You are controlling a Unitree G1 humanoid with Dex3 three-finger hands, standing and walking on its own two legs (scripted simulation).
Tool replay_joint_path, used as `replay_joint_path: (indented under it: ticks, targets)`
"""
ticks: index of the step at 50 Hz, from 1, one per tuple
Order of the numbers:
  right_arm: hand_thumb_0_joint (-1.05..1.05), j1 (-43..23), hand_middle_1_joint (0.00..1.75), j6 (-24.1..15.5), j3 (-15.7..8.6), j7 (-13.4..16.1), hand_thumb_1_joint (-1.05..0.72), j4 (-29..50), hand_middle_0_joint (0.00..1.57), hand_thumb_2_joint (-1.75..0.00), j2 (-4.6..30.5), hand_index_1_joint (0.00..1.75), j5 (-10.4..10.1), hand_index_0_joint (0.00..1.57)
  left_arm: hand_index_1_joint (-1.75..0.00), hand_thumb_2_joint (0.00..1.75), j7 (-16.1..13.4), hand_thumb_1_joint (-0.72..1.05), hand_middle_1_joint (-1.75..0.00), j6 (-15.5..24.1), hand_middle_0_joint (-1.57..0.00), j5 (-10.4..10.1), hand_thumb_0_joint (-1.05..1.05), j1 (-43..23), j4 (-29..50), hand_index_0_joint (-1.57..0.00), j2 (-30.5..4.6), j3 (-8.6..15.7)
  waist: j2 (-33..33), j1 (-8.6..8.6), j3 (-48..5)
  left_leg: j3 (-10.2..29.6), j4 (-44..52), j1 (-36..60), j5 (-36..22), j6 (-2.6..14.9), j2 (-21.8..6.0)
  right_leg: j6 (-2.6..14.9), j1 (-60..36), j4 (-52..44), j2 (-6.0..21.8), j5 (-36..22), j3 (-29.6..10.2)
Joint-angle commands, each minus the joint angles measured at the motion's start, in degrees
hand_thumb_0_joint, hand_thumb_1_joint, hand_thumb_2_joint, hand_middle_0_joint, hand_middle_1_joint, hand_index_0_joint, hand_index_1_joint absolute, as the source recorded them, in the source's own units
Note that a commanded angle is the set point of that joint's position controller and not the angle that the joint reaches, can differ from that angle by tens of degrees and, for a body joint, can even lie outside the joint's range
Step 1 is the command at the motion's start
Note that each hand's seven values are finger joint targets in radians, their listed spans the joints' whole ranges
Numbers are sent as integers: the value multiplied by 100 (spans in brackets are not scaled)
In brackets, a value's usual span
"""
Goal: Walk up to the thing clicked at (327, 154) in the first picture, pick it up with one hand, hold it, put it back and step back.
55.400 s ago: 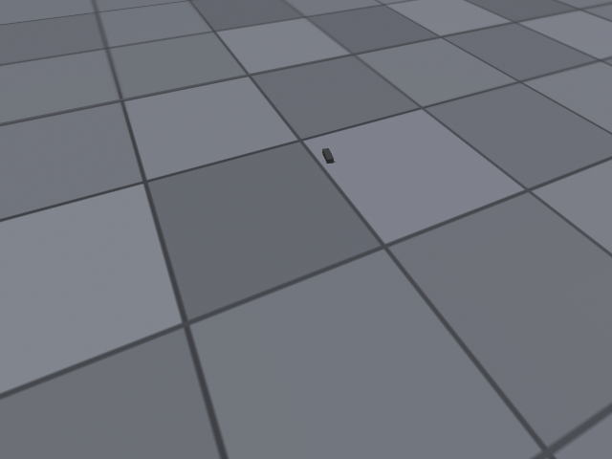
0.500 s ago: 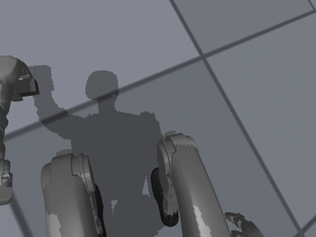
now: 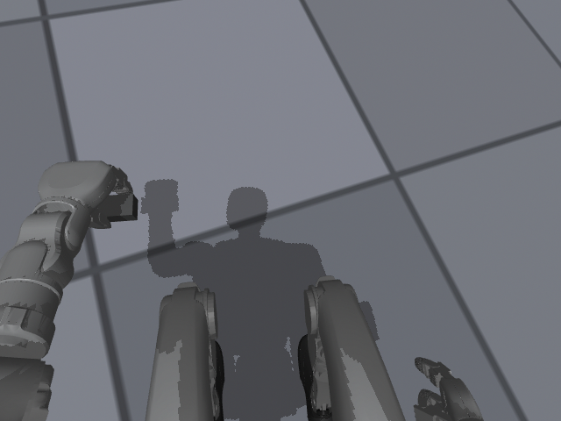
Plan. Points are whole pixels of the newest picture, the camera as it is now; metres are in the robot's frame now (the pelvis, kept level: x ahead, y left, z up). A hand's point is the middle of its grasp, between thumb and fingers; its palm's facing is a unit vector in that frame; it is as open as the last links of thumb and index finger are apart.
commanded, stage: lift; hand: left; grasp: from above
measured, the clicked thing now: (103, 209) +0.44 +0.27 -0.13
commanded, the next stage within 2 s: hold in 0.94 s
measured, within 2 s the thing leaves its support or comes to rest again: neither
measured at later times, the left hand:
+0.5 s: hand (27, 196) +0.36 +0.24 +0.11, palm faces -0.44 -0.09 -0.90, open 6.6 cm
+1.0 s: hand out of the picture +0.38 +0.24 +0.19, palm faces -0.45 -0.09 -0.89, open 6.7 cm
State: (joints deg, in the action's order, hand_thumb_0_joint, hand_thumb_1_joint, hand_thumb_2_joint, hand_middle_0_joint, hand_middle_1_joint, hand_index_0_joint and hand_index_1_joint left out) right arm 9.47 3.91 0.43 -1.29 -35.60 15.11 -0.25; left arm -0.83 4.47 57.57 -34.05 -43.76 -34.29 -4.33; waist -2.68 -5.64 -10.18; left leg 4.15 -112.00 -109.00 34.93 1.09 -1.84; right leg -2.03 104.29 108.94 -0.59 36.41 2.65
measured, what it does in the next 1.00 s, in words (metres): rises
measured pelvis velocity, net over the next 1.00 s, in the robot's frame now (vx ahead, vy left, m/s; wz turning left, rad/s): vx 0.07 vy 0.00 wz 0.05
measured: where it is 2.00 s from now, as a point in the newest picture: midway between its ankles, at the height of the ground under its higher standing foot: (264, 402)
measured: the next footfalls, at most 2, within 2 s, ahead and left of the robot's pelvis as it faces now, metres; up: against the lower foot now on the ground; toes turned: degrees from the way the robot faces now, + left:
none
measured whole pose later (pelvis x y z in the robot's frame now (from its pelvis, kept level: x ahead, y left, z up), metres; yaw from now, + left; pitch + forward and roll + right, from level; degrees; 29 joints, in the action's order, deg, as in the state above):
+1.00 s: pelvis +0.07 +0.00 +0.26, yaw +3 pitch +11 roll -1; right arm 15.1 0.1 -2.6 3.2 -41.4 13.7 -2.7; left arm -5.6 -0.5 57.2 -18.1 -45.1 -22.6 -10.8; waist -2.2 -2.7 -5.2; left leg -1.3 -50.4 -39.1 22.0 0.6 -1.6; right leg -1.5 37.2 48.8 0.1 22.3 -1.1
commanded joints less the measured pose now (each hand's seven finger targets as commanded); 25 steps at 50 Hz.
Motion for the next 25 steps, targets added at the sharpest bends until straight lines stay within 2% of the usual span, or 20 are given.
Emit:
replay_joint_path:
  ticks: [1,4,6,7,10,12,14,15,17,19,21,22,25]
  targets:
    - [0,727,30,-120,-469,169,-90,304,20,-90,1081,30,-33,20,-18,13,-317,82,-23,-99,-111,-13,0,-1596,1398,-115,-1325,580,-937,-72,-3481,115,2338,3561,-327,59,63,323,-2097,-1753,-177,-897,213]
    - [0,583,30,-121,-476,246,-89,304,20,-90,1039,30,-84,20,-17,12,-299,83,-22,-211,-112,22,0,-1243,1439,-117,-1251,570,-870,-25,-3175,169,2912,3959,-58,34,44,310,-2480,-2211,-187,-719,180]
    - [0,467,30,-139,-444,286,-89,335,20,-90,967,30,-115,20,-19,13,-265,85,-23,-302,-113,-48,0,-971,1463,-118,-1167,538,-669,24,-2938,151,3234,4108,194,44,61,299,-2846,-2587,-208,-514,131]
    - [0,439,30,-159,-443,313,-89,324,20,-90,929,30,-131,20,-18,16,-236,84,-22,-341,-114,-97,0,-809,1478,-118,-945,410,-624,-22,-2763,117,3365,4156,248,43,64,295,-2942,-2773,-208,-455,97]
    - [0,409,30,-243,-433,386,-89,294,20,-90,867,30,-174,20,-15,12,-148,85,-19,-384,-115,-216,0,-516,1632,-119,-758,291,-485,-36,-2553,74,3705,4522,100,28,63,297,-3394,-3189,-213,-539,48]
    - [0,414,30,-319,-426,436,-90,296,20,-90,819,30,-188,20,-17,13,-147,81,-21,-365,-113,-244,0,-443,1792,-116,-792,303,-338,-44,-2564,-60,3803,4749,-212,39,99,309,-3841,-3542,-208,-695,-31]
    - [0,401,30,-392,-399,490,-90,260,20,-90,748,30,-200,20,-17,11,-201,81,-21,-330,-112,-281,0,-308,1695,-116,-722,289,-109,-23,-2278,-136,3987,4862,-326,56,124,303,-4158,-3893,-188,-723,-105]
    - [0,418,30,-433,-407,516,-90,229,20,-90,731,30,-200,20,-16,12,-235,80,-20,-299,-112,-275,0,-311,1647,-116,-597,222,-154,-46,-2122,-176,4100,4999,-373,48,128,307,-4232,-4038,-177,-760,-145]
    - [0,458,30,-508,-410,555,-90,143,20,-90,701,30,-195,20,-18,12,-346,80,-22,-245,-111,-221,0,-412,1580,-115,-604,242,-164,-49,-2016,-209,4300,5245,-503,33,137,304,-4481,-4315,-166,-825,-203]
    - [0,462,30,-561,-418,566,-90,110,20,-90,669,30,-211,20,-17,10,-448,80,-21,-201,-111,-127,0,-316,1389,-115,-528,177,-122,-16,-1793,-267,4567,5414,-467,31,178,305,-4730,-4654,-165,-723,-273]
    - [0,497,30,-600,-438,563,-90,52,20,-90,673,30,-209,20,-18,11,-571,81,-23,-169,-111,-21,0,-368,1263,-116,-606,251,-176,44,-1789,-315,4754,5665,-629,13,200,309,-5012,-4896,-169,-770,-333]
    - [0,481,30,-615,-441,556,-90,33,20,-90,655,30,-215,20,-21,13,-621,83,-25,-174,-112,8,0,-344,1140,-117,-460,144,-134,44,-1727,-347,4827,5764,-693,12,216,307,-5099,-5024,-174,-814,-356]
    - [0,502,30,-633,-470,532,-90,3,20,-90,683,30,-225,20,-21,15,-754,85,-25,-224,-114,84,0,-343,976,-118,-392,103,-147,94,-1595,-363,5172,6116,-792,-11,228,305,-5422,-5331,-185,-893,-369]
